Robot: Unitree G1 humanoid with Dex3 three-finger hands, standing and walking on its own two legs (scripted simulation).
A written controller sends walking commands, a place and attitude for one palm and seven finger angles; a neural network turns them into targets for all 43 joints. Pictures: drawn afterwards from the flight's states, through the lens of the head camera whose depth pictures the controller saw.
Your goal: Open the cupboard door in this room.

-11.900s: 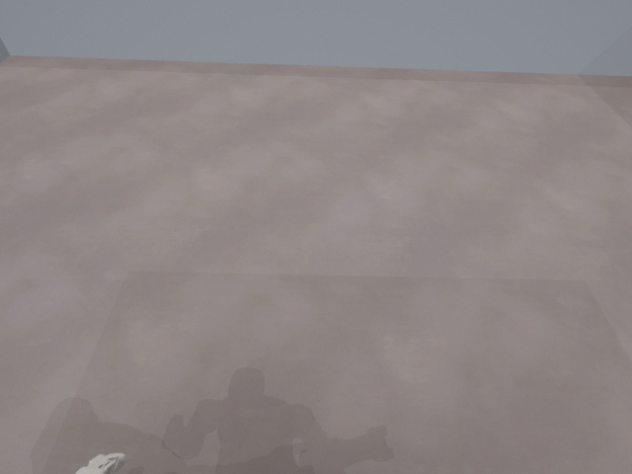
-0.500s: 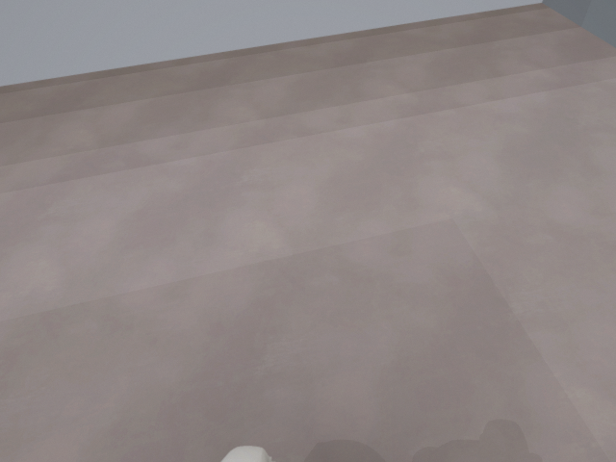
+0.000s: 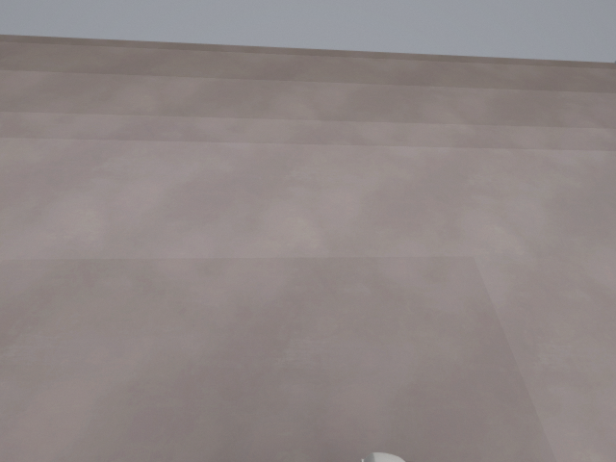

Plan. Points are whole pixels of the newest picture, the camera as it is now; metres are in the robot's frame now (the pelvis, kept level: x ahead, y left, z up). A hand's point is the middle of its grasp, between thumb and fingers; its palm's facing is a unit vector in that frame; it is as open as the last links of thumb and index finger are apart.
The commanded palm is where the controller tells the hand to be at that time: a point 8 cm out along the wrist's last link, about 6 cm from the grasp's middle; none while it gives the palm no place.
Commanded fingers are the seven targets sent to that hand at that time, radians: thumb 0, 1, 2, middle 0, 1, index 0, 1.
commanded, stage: turn or walk to find it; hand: left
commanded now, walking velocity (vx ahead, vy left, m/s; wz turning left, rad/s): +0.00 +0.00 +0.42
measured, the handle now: out of the picture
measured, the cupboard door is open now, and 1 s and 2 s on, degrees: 0 0 0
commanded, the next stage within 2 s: none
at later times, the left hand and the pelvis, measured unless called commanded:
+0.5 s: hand out of the picture +0.01 +0.14 -0.15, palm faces +0.24 -0.93 -0.27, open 7.4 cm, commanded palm none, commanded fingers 0.00 0.90 0.90 -0.20 -0.30 -0.20 -0.30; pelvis -0.03 -0.06 +0.00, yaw +14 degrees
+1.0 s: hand out of the picture -0.11 +0.20 -0.17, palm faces +0.47 -0.85 -0.25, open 7.4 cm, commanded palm none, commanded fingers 0.00 0.90 0.90 -0.20 -0.30 -0.20 -0.30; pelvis -0.06 -0.02 +0.00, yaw +25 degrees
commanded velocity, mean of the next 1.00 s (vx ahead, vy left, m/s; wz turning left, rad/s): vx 0.00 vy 0.00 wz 0.42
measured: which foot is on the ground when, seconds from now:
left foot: down 0.00-0.24, up 0.26-0.72, down 0.74-1.00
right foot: up 0.00-0.20, down 0.22-0.74, up 0.76-1.00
